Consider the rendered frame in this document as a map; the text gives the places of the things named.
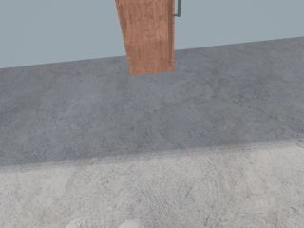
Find left robot hand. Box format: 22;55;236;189
66;217;88;228

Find handle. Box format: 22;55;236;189
171;0;181;17

